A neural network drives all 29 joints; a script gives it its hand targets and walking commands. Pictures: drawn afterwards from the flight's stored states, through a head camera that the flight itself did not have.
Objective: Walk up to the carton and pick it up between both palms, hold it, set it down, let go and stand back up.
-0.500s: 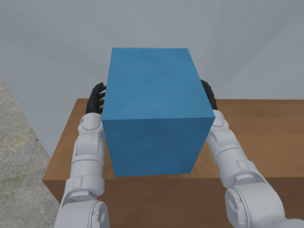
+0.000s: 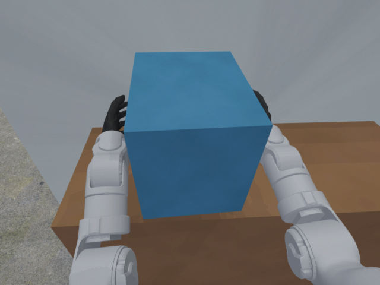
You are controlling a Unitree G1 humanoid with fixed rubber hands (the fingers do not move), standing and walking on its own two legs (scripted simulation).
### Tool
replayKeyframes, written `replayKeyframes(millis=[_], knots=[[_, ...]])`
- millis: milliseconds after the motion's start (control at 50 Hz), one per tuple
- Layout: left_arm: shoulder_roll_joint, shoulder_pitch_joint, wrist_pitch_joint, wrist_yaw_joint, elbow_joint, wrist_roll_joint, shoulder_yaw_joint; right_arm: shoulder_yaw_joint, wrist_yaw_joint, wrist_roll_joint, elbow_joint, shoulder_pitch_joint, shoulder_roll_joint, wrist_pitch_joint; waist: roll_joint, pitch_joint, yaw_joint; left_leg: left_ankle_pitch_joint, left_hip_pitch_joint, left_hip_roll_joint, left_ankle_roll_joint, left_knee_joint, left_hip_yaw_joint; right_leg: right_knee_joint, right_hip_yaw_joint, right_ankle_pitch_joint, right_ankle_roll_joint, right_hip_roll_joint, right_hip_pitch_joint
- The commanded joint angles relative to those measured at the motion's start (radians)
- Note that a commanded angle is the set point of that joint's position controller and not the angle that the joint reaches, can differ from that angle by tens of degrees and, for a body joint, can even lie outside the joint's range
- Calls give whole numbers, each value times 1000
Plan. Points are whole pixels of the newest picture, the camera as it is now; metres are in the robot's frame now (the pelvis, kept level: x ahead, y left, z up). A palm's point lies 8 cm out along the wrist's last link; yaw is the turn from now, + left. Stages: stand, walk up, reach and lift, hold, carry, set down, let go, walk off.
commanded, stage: reach and lift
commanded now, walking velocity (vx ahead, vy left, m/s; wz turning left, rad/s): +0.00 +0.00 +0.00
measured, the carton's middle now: (188, 131) +0.39 +0.00 +0.17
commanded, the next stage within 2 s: hold in 1.04 s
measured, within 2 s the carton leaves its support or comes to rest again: neither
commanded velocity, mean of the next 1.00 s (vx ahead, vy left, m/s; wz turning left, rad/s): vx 0.00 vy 0.00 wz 0.00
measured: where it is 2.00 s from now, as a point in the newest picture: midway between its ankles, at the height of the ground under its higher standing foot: outside the picture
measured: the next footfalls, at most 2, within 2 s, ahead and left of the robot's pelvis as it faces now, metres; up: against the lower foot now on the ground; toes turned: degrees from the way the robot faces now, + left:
none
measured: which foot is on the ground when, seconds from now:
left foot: down 0.00-1.00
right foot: down 0.00-1.00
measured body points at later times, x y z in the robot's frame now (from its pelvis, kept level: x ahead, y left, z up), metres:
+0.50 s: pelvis +0.00 +0.00 +0.00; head -0.06 +0.02 +0.45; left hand +0.39 +0.17 +0.22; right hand +0.39 -0.14 +0.21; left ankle +0.02 +0.13 -0.75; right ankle +0.01 -0.13 -0.75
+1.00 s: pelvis +0.01 +0.00 +0.00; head -0.06 +0.02 +0.44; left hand +0.39 +0.16 +0.22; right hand +0.39 -0.15 +0.23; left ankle +0.02 +0.13 -0.75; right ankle +0.01 -0.13 -0.75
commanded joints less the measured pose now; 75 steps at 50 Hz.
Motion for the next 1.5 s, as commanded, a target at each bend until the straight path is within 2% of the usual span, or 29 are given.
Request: replayKeyframes(millis=[0,40,120,200,280,340,360,420,440,460,580,640,700,740,780,840,900,960,1020,1040,1060,1140,1240,1260,1280,1340,1400,1420,1480], knots=[[-583,-794,-70,-164,-106,-151,-431,356,107,66,-363,-902,674,-62,39,-441,8,143,58,-75,17,-31,32,-11,-16,143,35,53,86],[-574,-830,-82,-170,-125,-182,-435,339,99,63,-365,-891,689,-58,29,-497,-4,142,42,-79,21,-26,27,-2,-12,177,42,49,95],[-528,-771,-64,-207,57,-126,-347,256,79,9,-234,-810,660,-24,11,-337,-40,47,-2,-88,37,-55,38,-29,-10,112,54,26,82],[-569,-836,-70,-204,-41,-136,-381,275,85,53,-231,-858,661,-29,86,-434,-34,133,43,-81,10,-39,21,-5,-28,144,44,51,82],[-555,-881,-81,-195,-35,-162,-363,311,80,69,-265,-912,695,-24,39,-466,-5,131,15,-81,24,-35,23,3,-21,155,53,50,108],[-588,-867,-72,-184,-59,-170,-407,325,77,86,-280,-918,680,-25,90,-469,-13,172,49,-80,3,-27,20,2,-35,145,44,62,85],[-605,-877,-70,-180,-62,-188,-418,315,80,91,-301,-933,665,-25,77,-468,-44,218,75,-72,2,-20,10,3,-42,176,38,68,79],[-592,-851,-59,-172,-42,-183,-401,347,76,115,-361,-981,683,-19,55,-477,1,225,58,-77,6,-9,11,-10,-27,168,38,70,89],[-602,-865,-49,-171,-48,-171,-397,321,79,117,-276,-941,653,-2,88,-438,-35,211,61,-71,-7,-22,4,-8,-38,138,36,75,62],[-576,-841,-49,-174,-65,-171,-392,340,77,115,-293,-908,661,7,46,-449,-13,227,60,-73,2,-12,11,-3,-29,180,40,72,97],[-603,-843,-25,-171,-157,-185,-439,338,69,150,-306,-869,622,41,106,-488,-45,316,120,-59,-30,2,-7,-9,-31,183,27,90,76],[-594,-838,1,-172,-57,-160,-405,302,78,136,-258,-890,588,53,102,-374,-44,227,69,-61,-33,-13,-5,-26,-34,94,21,88,36],[-573,-879,-20,-169,-228,-199,-426,382,74,184,-373,-911,663,46,66,-543,-17,338,105,-72,-18,11,6,9,-20,262,37,82,140],[-600,-859,-10,-156,-277,-237,-507,407,56,216,-490,-918,652,49,109,-601,-48,482,138,-74,-48,57,-13,24,-15,395,33,90,160],[-552,-808,12,-161,-231,-204,-455,392,41,208,-459,-854,632,74,91,-501,-53,426,92,-90,-42,47,-8,32,-2,444,40,77,177],[-514,-786,42,-199,-114,-139,-359,329,44,164,-305,-825,592,112,74,-337,-42,203,24,-84,-15,-24,9,-6,-3,236,43,55,109],[-514,-795,52,-214,-147,-120,-345,368,49,180,-371,-896,622,107,43,-393,-14,203,18,-89,6,-33,24,-4,-2,236,48,56,144],[-520,-892,33,-218,-178,-173,-379,384,39,192,-397,-938,667,111,33,-463,-25,214,31,-89,-2,-13,17,13,-1,297,55,64,143],[-579,-879,28,-179,-329,-237,-486,462,26,253,-612,-959,699,98,80,-655,-18,436,127,-86,-27,57,10,45,0,439,44,98,199],[-557,-880,28,-175,-264,-219,-440,465,28,240,-533,-952,688,115,51,-595,6,349,105,-86,-12,30,3,25,0,355,45,89,157],[-549,-853,40,-176,-195,-216,-421,425,29,210,-487,-920,678,123,37,-513,-27,272,71,-83,-6,8,0,10,-3,300,44,84,126],[-509,-868,76,-210,-80,-131,-332,307,51,147,-253,-876,613,163,51,-274,-28,-8,-45,-73,21,-82,16,-30,-1,-25,27,69,43],[-557,-932,78,-201,-161,-198,-417,347,53,213,-400,-1005,651,143,95,-488,-28,215,17,-76,-12,-18,17,6,-4,167,27,85,108],[-585,-934,76,-199,-174,-211,-438,343,49,207,-397,-1005,632,148,107,-473,-50,223,16,-75,-24,-14,8,5,-5,174,25,89,110],[-544,-933,73,-192,-134,-186,-389,360,47,197,-371,-1011,660,151,74,-452,-12,166,0,-79,-4,-20,9,-10,0,136,31,82,101],[-563,-951,77,-195,-115,-167,-366,320,60,192,-268,-967,643,159,119,-387,-17,75,-22,-70,-8,-54,11,-7,-3,33,25,77,50],[-567,-943,74,-199,-267,-215,-432,349,49,221,-360,-935,658,161,116,-542,-41,253,37,-73,-24,-10,16,22,1,221,26,89,149],[-545,-937,87,-194,-213,-206,-413,332,45,226,-331,-922,640,182,127,-483,-48,213,21,-78,-26,-9,9,6,10,190,25,84,116],[-515,-921,95,-204,-151,-170,-348,359,43,223,-351,-969,650,188,46,-430,-13,144,-28,-84,7,-25,11,-8,9,142,42,77,108]])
